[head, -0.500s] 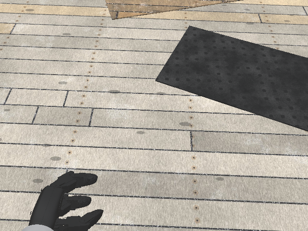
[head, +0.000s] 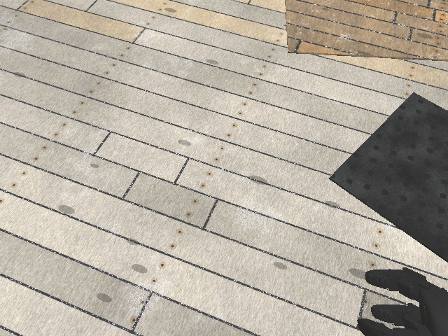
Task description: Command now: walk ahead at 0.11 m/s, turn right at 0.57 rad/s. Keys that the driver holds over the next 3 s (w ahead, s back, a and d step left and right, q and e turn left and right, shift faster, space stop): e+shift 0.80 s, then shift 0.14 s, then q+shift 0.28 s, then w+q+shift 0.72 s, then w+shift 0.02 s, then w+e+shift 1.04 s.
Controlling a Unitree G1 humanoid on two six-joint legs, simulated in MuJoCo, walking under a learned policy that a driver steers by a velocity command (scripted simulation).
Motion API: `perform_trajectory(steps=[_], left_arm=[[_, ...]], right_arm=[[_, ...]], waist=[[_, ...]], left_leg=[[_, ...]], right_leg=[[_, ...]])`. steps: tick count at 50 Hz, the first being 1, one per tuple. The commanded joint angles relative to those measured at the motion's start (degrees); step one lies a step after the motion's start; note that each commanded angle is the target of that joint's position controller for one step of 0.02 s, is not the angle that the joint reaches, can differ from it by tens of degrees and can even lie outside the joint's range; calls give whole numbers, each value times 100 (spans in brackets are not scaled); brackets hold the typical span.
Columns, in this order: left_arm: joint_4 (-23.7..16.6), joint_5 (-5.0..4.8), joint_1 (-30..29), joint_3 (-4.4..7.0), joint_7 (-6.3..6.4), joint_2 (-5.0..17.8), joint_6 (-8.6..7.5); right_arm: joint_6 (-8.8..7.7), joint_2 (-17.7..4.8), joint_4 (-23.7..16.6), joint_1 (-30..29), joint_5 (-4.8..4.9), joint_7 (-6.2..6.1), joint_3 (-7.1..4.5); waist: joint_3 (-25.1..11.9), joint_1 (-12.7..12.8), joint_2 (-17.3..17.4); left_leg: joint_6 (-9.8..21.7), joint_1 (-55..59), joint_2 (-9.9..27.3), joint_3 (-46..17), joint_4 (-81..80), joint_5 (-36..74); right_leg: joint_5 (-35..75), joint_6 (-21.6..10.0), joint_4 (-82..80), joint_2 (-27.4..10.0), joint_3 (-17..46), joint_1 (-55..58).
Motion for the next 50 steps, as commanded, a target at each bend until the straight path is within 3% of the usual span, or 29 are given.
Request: perform_trajectory(steps=[1,3,4,8,11,12,13,14,15,16,17,18,19,21,25,32,35,36,37,38,39,40,41,42,43,46,48,50], left_arm=[[-436,1,305,235,168,655,318],[-530,72,446,198,229,347,502],[-599,106,403,194,232,268,538],[-884,148,-12,215,58,258,562],[-972,164,33,316,-62,365,605],[-916,206,166,387,-41,449,608],[-898,276,321,486,14,685,583],[-1127,278,283,662,115,1518,519],[-1298,471,258,634,32,1654,364],[-1317,476,80,621,-28,1546,242],[-1347,328,-225,593,5,1372,197],[-1414,183,-543,515,64,1101,241],[-1508,146,-763,463,134,971,292],[-1611,189,-763,420,234,836,359],[-1667,137,-616,492,328,953,421],[-1844,133,-811,554,256,1013,540],[-1925,84,-1024,558,214,1005,570],[-1959,44,-1152,537,202,965,582],[-1943,43,-943,468,183,730,595],[-1974,58,-600,374,152,441,587],[-1987,93,-568,521,117,934,509],[-1854,112,-512,621,85,1281,493],[-1702,118,-504,637,87,1268,517],[-1617,156,-480,587,107,1076,555],[-1624,157,-471,505,86,873,569],[-1762,110,-838,335,97,530,504],[-1784,177,-975,246,119,385,470],[-1702,266,-887,116,115,101,438]], right_arm=[[113,-850,-58,578,123,-97,-375],[96,-882,-66,186,3,-124,-450],[66,-859,-62,65,-2,-145,-473],[12,-949,93,22,102,-226,-585],[36,-981,269,74,259,-205,-647],[52,-843,353,179,309,-193,-633],[101,-652,501,472,276,-160,-614],[179,-492,312,600,26,-150,-571],[180,-675,68,46,-8,-197,-599],[168,-817,66,-58,120,-241,-645],[139,-857,134,34,151,-283,-681],[131,-936,256,172,108,-328,-722],[112,-956,294,262,65,-336,-742],[59,-831,359,364,85,-272,-720],[0,-624,373,226,153,-210,-619],[-101,-800,433,303,211,-77,-653],[-168,-931,497,597,234,-20,-721],[-178,-973,566,804,232,-18,-760],[-151,-1172,584,910,194,-38,-824],[-60,-1570,460,657,79,-90,-862],[-73,-1385,407,674,-112,-88,-844],[-79,-1076,252,406,-66,-132,-756],[-43,-856,203,265,14,-184,-695],[4,-809,184,272,85,-234,-654],[41,-819,201,347,125,-264,-621],[122,-981,312,812,68,-263,-627],[144,-1077,366,974,75,-216,-642],[147,-1020,400,822,126,-116,-591]], waist=[[-1394,-430,699],[-1116,-186,907],[-1087,-151,884],[-1202,-217,864],[-1141,-100,768],[-1057,-71,512],[-707,-70,-303],[-282,-334,-2314],[-877,-68,-1926],[-843,-99,-1281],[-734,-302,-941],[-734,-453,-696],[-835,-548,-767],[-1124,-571,-703],[-1200,-461,-624],[-1053,-365,-976],[-1060,-488,-1027],[-1053,-625,-934],[-1235,-533,-409],[-1166,-178,1168],[-980,-214,1610],[-841,-189,1180],[-709,-225,838],[-682,-260,625],[-576,-340,574],[-624,-621,709],[-822,-730,869],[-962,-629,1003]], left_leg=[[1342,2235,1758,-1200,-849,2843],[1251,1231,1683,-635,-1289,2128],[1199,1030,1661,-387,-1359,1932],[978,1091,1796,159,-1292,1398],[589,1181,1833,471,-782,769],[299,1003,1617,655,-290,159],[-108,442,1187,980,740,-787],[-732,-1244,280,1166,2801,-2959],[-678,-1653,-207,-147,3832,-3189],[-495,-1782,-148,-463,4029,-2695],[-373,-1814,-59,-612,3836,-2100],[-370,-1761,31,-664,3655,-1692],[-403,-1490,-5,-671,3529,-1419],[-483,-1186,-200,-676,3334,-1077],[-629,-1091,-450,-850,2053,-925],[-581,-203,-631,-1026,715,-1016],[-452,605,-592,-981,-289,-808],[-388,1146,-481,-890,-953,-251],[-133,1953,222,-1300,-1266,123],[569,2503,1404,-2590,-1417,780],[1249,2025,2103,-3351,-1576,1089],[1275,1869,2001,-2838,-1515,921],[1047,1713,1548,-2220,-1405,526],[910,1741,1280,-1886,-1333,344],[969,1711,1240,-1685,-1332,693],[1113,2125,1136,-1256,-1304,1436],[1187,2307,1171,-1193,-1180,1750],[1126,1948,1051,-1012,-1118,1791]], right_leg=[[214,309,670,-502,57,-1431],[691,372,318,-505,-177,-794],[950,322,2,-551,-219,-583],[1934,-50,-1337,-634,-341,71],[2281,-378,-2342,-419,-657,624],[2479,-569,-2726,-237,-660,943],[3434,-865,-3407,-357,-85,1240],[5270,-1677,-4102,-1690,2264,1643],[4680,-2450,-4530,-2063,3267,1487],[3777,-2271,-4670,-1874,2936,1466],[3319,-1932,-4625,-1566,2605,1421],[3196,-1662,-4502,-1398,2311,1368],[3380,-1545,-4403,-1249,2112,1175],[3788,-1481,-4274,-1024,1956,1238],[3688,-1486,-4150,-862,2275,1586],[3328,-1466,-4052,-627,3111,1266],[3346,-1332,-3884,-403,3370,1091],[3064,-1192,-3718,-203,3289,845],[1700,-953,-3143,148,2934,349],[59,-633,-1952,968,1750,-754],[-102,-316,-563,840,1227,-1220],[324,-149,79,470,1035,-1299],[721,-70,330,355,919,-1234],[988,-7,696,338,813,-1297],[1066,58,949,330,674,-1405],[1078,154,328,199,286,-1475],[877,187,-385,126,277,-1118],[684,125,-1560,48,139,-142]])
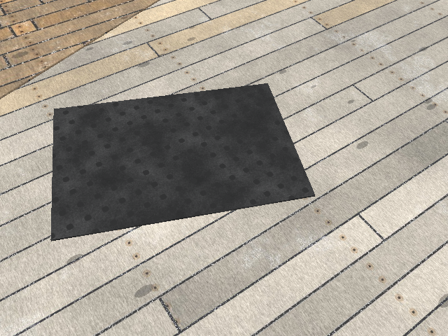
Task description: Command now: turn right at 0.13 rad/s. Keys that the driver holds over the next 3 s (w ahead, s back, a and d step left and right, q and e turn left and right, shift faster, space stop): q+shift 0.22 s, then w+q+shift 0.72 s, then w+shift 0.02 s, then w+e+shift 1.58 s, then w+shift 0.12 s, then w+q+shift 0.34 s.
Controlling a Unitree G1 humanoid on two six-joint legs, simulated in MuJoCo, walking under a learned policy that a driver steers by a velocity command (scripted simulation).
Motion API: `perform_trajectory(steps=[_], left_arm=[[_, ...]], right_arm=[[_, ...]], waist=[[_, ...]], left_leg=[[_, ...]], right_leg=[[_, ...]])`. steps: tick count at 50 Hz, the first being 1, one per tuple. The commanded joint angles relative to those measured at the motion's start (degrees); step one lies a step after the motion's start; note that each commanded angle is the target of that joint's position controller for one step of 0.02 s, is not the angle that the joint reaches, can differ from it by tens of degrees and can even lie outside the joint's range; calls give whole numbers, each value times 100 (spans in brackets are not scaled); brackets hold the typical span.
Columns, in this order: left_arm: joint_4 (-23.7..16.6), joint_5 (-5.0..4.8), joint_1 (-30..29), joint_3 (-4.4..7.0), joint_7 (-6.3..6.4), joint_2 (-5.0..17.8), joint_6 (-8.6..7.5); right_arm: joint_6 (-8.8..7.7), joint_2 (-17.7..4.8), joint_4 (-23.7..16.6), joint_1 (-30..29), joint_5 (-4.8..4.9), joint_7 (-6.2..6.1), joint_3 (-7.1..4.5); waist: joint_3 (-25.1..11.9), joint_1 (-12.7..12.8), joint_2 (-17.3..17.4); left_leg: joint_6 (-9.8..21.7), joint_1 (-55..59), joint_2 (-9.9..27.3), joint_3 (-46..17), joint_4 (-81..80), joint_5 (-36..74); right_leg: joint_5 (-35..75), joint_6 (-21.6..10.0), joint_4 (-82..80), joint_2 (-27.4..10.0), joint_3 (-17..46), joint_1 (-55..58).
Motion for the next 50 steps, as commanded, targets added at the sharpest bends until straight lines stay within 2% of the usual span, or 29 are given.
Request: perform_trajectory(steps=[1,4,5,6,7,8,9,11,13,15,22,23,24,26,27,28,29,30,31,32,34,36,38,41,43,46,48,49,50], left_arm=[[-386,83,-124,-106,6,-78,-153],[-117,60,242,31,20,193,-161],[-140,46,371,106,66,486,-161],[-190,111,654,187,147,871,-122],[-40,238,491,310,137,1241,-59],[-224,317,299,227,118,837,-127],[-234,336,116,133,131,538,-186],[-271,171,-482,66,161,287,-295],[-114,60,-17,102,191,309,-386],[-15,36,251,139,199,394,-488],[223,4,340,331,17,742,-770],[306,448,535,243,-71,659,-721],[325,457,489,254,-94,695,-699],[378,412,494,252,-114,807,-636],[395,379,413,258,-134,863,-601],[389,318,265,257,-152,914,-567],[391,315,281,196,-178,749,-549],[-5,355,-211,-23,-229,68,-574],[-565,445,-918,-85,-254,-12,-657],[-639,456,-1132,-55,-284,308,-724],[-210,465,-381,-82,-297,450,-822],[9,510,-40,-107,-314,478,-688],[33,484,-245,-142,-327,420,-518],[-200,355,-1089,-235,-346,282,-495],[-274,307,-1488,-318,-384,137,-533],[-492,243,-2008,-366,-390,128,-581],[-435,224,-1705,-347,-344,230,-617],[-246,247,-1172,-298,-297,325,-634],[10,229,-349,-186,-211,552,-647]], right_arm=[[-50,-865,-276,-204,69,117,-156],[-62,-1107,-192,1,283,203,-190],[-115,-1124,-192,155,278,216,-188],[-185,-795,-310,131,131,262,-92],[-243,-634,-473,80,243,240,-64],[-215,-1057,-410,-57,243,189,-187],[-135,-1177,-340,20,301,157,-301],[116,-953,-182,427,253,55,-321],[154,-814,-398,141,252,133,-262],[91,-772,-653,-201,277,239,-234],[-60,-560,-977,-390,281,457,-123],[132,-746,-1038,-575,-284,707,-152],[181,-762,-1093,-693,-235,814,-166],[175,-788,-1105,-681,-117,870,-148],[152,-796,-1008,-397,-96,834,-148],[113,-840,-748,328,-92,739,-189],[56,-1110,-205,1728,-104,591,-341],[13,-1847,4,2628,-58,453,-487],[-38,-2170,-395,2087,17,411,-458],[-30,-1970,-479,1767,-11,371,-424],[-93,-1631,-457,1535,-66,282,-328],[-226,-1380,-539,1114,-29,259,-207],[-344,-1266,-435,1204,13,283,-164],[-442,-1291,-235,1635,19,287,-196],[-468,-1315,-125,1773,33,271,-219],[-513,-1353,76,1984,100,212,-238],[-527,-1451,137,1748,124,154,-253],[-556,-1531,208,1693,127,142,-250],[-571,-1638,328,1776,39,157,-255]], waist=[[-888,17,1322],[-620,218,1304],[-762,209,1120],[-1093,226,98],[-956,151,-1496],[-860,408,-1160],[-696,335,-963],[-480,55,-844],[-500,333,-823],[-403,521,-802],[4,427,-471],[-76,464,-410],[21,488,-661],[149,419,-722],[131,227,-614],[-112,-226,-320],[-800,-875,518],[-787,-1226,2296],[-763,-1029,2488],[-434,-925,1507],[-268,-315,624],[-131,48,706],[108,98,469],[380,-95,288],[329,-228,391],[235,-389,606],[35,-154,623],[-322,58,650],[-876,385,699]], left_leg=[[1198,592,995,-964,-476,2064],[925,94,827,-1217,-162,1905],[601,-301,739,-1351,-49,1383],[169,-964,340,-993,867,29],[-165,-1656,-199,-64,1522,-1733],[-371,-1709,-20,-118,2831,-2353],[-440,-1956,-26,-183,3767,-2345],[-592,-2128,141,-265,4271,-1754],[-590,-2570,396,-70,4158,-972],[-517,-2996,470,-23,3817,-736],[-83,-2787,743,73,2691,-659],[29,-2299,526,477,2343,-811],[121,-1941,470,687,2160,-871],[340,-1368,319,960,1904,-981],[451,-886,151,1112,1737,-1005],[565,66,-202,1312,1473,-996],[741,1640,-606,1120,1330,-1311],[1104,2544,636,-1274,86,-2976],[1563,2502,1324,-4363,-1435,-4049],[1645,2535,1660,-4282,-1584,-3413],[1515,1694,1328,-3244,-1200,-2395],[1438,810,834,-2668,-1426,-2001],[1489,502,531,-2297,-1664,-1470],[1557,558,362,-2158,-1781,-271],[1483,677,231,-2034,-1635,551],[1370,991,441,-2269,-1561,1958],[1166,1185,502,-2158,-1349,3094],[1010,1345,478,-1959,-966,4402],[907,1554,502,-1826,-106,5624]], right_leg=[[-100,-1,-1616,-27,-349,793],[1556,-210,-3850,279,-623,1982],[1941,-397,-3853,-101,-243,2611],[3466,-758,-3590,-1200,614,3334],[3610,-1620,-3649,-2105,1182,2676],[3637,-2041,-3846,-2257,1310,2388],[3762,-2019,-3901,-2164,1059,2245],[3621,-1676,-3885,-1779,306,2090],[744,-1567,-4505,-1767,312,2377],[-564,-1522,-4874,-1955,563,2743],[-319,-1349,-5195,-2224,-370,2808],[-746,-1115,-5173,-2118,-879,2552],[-872,-998,-5158,-1996,-1120,2261],[-837,-924,-4978,-2020,-1377,1973],[-456,-913,-4610,-2014,-1551,1795],[848,-869,-3601,-1856,-1893,1490],[2591,-783,-1323,-1441,-2342,940],[255,-482,1094,-802,-2211,-1112],[-642,-312,2074,4,-708,-2819],[-119,-348,2305,-351,-279,-3286],[733,-394,1550,-770,-260,-2505],[1104,-270,1056,-846,-280,-1716],[1408,-159,652,-762,-432,-1648],[1908,-36,-485,-537,-598,-1774],[2376,-47,-1289,-320,-651,-1505],[2822,-221,-2116,-168,-633,-955],[2827,-409,-2610,-41,-619,-98],[2642,-546,-2665,169,-778,714],[2130,-699,-2417,390,-952,1610]])
Over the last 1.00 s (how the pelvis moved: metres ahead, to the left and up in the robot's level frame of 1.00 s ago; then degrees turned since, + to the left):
0.09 -0.04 0.02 -50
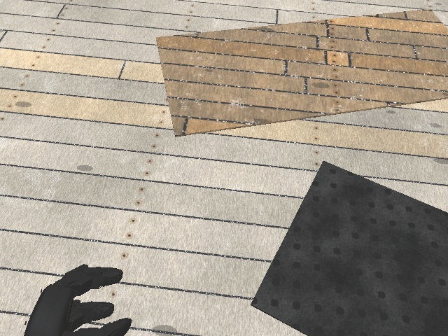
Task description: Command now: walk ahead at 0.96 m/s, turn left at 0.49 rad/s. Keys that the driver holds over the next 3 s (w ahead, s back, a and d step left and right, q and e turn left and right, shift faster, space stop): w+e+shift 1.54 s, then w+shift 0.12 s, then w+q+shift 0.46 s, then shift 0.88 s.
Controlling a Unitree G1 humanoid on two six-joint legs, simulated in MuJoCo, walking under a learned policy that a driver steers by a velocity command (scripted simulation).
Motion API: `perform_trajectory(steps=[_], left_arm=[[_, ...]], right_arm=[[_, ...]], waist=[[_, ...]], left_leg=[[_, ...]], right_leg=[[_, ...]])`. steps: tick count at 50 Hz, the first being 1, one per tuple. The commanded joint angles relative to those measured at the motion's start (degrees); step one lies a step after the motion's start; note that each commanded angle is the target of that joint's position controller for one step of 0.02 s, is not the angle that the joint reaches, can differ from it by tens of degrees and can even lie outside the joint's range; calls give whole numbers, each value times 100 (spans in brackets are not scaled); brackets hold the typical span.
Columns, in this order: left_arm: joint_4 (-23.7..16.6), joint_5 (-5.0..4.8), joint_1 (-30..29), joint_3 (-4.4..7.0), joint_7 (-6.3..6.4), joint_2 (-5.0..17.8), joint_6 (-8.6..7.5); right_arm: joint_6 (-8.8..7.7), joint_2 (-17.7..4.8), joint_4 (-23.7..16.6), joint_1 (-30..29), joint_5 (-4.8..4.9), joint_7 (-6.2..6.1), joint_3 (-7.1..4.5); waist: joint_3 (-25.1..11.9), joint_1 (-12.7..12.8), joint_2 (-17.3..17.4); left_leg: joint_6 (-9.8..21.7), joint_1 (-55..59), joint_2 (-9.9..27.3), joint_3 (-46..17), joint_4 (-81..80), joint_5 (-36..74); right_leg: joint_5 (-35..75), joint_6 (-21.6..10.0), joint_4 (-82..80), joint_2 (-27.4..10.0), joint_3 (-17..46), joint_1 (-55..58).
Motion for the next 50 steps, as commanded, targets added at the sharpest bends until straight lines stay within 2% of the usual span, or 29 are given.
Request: perform_trajectory(steps=[1,2,3,4,5,6,7,8,11,14,18,20,21,22,23,24,26,31,35,37,39,41,42,43,44,45,46,48,50], left_arm=[[332,-82,2224,439,252,1046,-76],[631,-12,3431,573,389,1322,-86],[745,207,3653,732,385,1962,-131],[776,27,3047,661,240,1540,-114],[708,-21,2318,620,178,1147,-143],[769,-59,2210,569,136,847,-167],[922,-47,2309,507,133,668,-182],[1119,-38,2430,427,143,500,-201],[1379,-112,2699,455,187,671,-304],[1229,-92,2374,570,212,914,-324],[1278,-248,2621,676,84,1190,-355],[1369,-241,2790,713,83,1333,-320],[1355,-246,2719,717,63,1314,-344],[1181,-227,2570,567,96,703,-404],[850,-442,2967,408,133,159,-356],[912,-278,2630,416,169,454,-231],[939,-130,1995,457,52,513,-91],[454,-11,1134,345,-192,111,223],[-22,-47,232,187,-369,161,192],[-99,-45,-38,137,-418,196,183],[70,-40,415,183,-371,423,180],[580,-25,2206,382,-252,875,160],[989,-46,3321,558,-113,1147,145],[1023,-233,3018,752,63,1507,241],[667,14,2484,849,81,2264,318],[519,-34,2685,857,169,2010,354],[666,-65,2474,786,232,1667,303],[739,-77,2099,662,275,1344,103],[764,-111,1960,559,260,1117,-61]], right_arm=[[-129,-1271,-238,-699,-155,-37,-294],[-170,-935,-223,-781,-267,-61,-217],[-208,9,-501,-238,-18,21,-2],[-282,-184,-486,-329,-112,74,81],[-240,-398,-500,-801,-168,82,53],[-240,-511,-588,-1309,-280,113,82],[-228,-507,-742,-1726,-363,130,94],[-185,-396,-932,-1916,-444,153,143],[-104,-181,-1249,-2311,-537,199,312],[-151,-115,-1647,-3194,-356,339,485],[-148,-362,-1543,-3146,-241,267,376],[-177,-627,-1234,-2252,-310,108,197],[-209,-831,-1061,-1377,-356,-9,74],[-221,-1307,-962,-168,-469,-150,-107],[-139,-1617,-990,-367,-497,-169,-166],[-93,-1182,-1022,-975,-393,-177,-155],[-146,-417,-952,-1391,-342,-103,7],[-360,10,-383,-1018,-131,-17,103],[-430,-191,-237,-1219,-149,-61,62],[-431,-457,-151,-1002,-155,-97,21],[-341,-847,-138,-751,-168,-182,-67],[-160,-1177,-298,-1137,-214,-254,-155],[-93,-1145,-378,-1301,-263,-209,-155],[-108,-635,-412,-1413,-324,-79,-66],[-216,-441,-1135,-794,-191,-77,61],[-360,-745,-1267,-1406,-221,-75,82],[-426,-753,-1268,-1583,-221,-66,112],[-291,-641,-1186,-1601,-401,-80,164],[-20,-552,-1179,-1482,-485,-60,187]], waist=[[-1208,1677,521],[-1662,2159,325],[-2216,1604,-1834],[-1906,1353,-1891],[-968,1105,-986],[-709,1092,-174],[-399,1031,18],[-172,841,-107],[245,607,-342],[471,641,-352],[132,708,-223],[-545,301,99],[-1070,-157,152],[-1849,-569,870],[-2309,-25,2046],[-1416,146,1354],[-325,291,398],[145,652,561],[451,819,301],[500,818,183],[60,1120,427],[-857,2092,626],[-1298,2476,342],[-941,2074,-909],[-1872,1262,-1555],[-2047,1677,-368],[-891,1345,168],[-48,724,647],[224,384,566]], left_leg=[[63,-1354,1035,77,2543,7208],[20,-2345,769,325,4423,6106],[-315,-4219,-364,647,6937,1473],[-190,-4907,-439,472,7091,300],[-154,-5178,52,572,7067,788],[-178,-5044,291,715,6772,976],[-223,-4965,476,814,6344,938],[-340,-4892,582,844,6019,826],[-675,-5123,923,970,5001,415],[-919,-3825,900,1395,3016,1540],[-899,-2325,626,1611,2167,2505],[-783,-1277,336,1744,1794,1790],[-680,-96,701,1502,1911,1427],[-478,1011,2250,-174,1553,-811],[-56,1199,3489,-3087,152,-2404],[108,426,3251,-3107,-85,-2722],[-58,-767,2638,-1014,58,-534],[-420,-1256,2135,1270,-217,2514],[-598,-1711,1683,2681,-641,3757],[-716,-1718,1629,3087,-500,5637],[-816,-1179,1755,3138,514,8137],[-768,-1500,2003,2950,2858,8891],[-732,-2479,1816,2894,4783,7213],[-843,-4135,600,2845,7139,794],[-1074,-6142,315,1861,8796,-453],[-1025,-6553,538,1079,8505,121],[-969,-6510,852,1037,7670,446],[-1057,-5572,1163,1065,6652,348],[-1246,-4910,1341,1116,5815,12]], right_leg=[[-711,-395,74,462,-584,3840],[-2064,-534,380,-206,126,5166],[-4296,-1414,-672,-1761,3601,6189],[-4361,-1613,-1919,-1841,5691,5744],[-4055,-1740,-1785,-1668,4815,4964],[-3354,-1736,-1716,-1461,4091,4338],[-2777,-1613,-1738,-1181,3540,3794],[-2404,-1564,-1802,-932,3210,3328],[-1814,-1732,-2133,-791,2845,2734],[-1536,-1522,-2721,-443,2144,1413],[51,-1192,-2447,-582,2028,1663],[1735,-937,-636,-249,1662,2153],[1581,-797,837,20,1472,1561],[-707,-723,2840,363,1072,732],[-2585,-646,4330,606,571,-368],[-2017,-697,4742,142,444,-976],[-1468,-654,4310,-294,371,-866],[-1049,-571,3897,-554,155,-1035],[76,-705,2153,-367,-507,-324],[276,-901,1283,11,-1065,555],[-44,-1065,1109,480,-1325,1348],[-458,-1380,1025,700,-976,3321],[-655,-1590,650,665,-497,4907],[-1038,-1739,373,115,489,5595],[-926,-2975,-363,-1322,3718,7012],[-2136,-3015,-1407,-1514,4594,6797],[-2261,-2716,-1865,-1408,4319,5611],[-1179,-2373,-1905,-872,3354,3704],[-699,-2327,-2013,-479,2747,2452]])
Over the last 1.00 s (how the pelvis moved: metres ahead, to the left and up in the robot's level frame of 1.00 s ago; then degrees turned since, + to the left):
0.31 0.26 -0.03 47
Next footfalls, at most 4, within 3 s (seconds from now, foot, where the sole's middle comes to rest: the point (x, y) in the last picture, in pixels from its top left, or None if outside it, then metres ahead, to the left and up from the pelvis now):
0.04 right None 0.24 -0.12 -0.75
0.44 left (164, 283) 0.59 0.11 -0.75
0.86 right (250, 182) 0.93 -0.20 -0.75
1.24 left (264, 95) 1.36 -0.33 -0.75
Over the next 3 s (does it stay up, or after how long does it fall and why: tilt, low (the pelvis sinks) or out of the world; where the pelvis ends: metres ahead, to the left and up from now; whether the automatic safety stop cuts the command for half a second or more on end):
stays up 1.57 -1.36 0.02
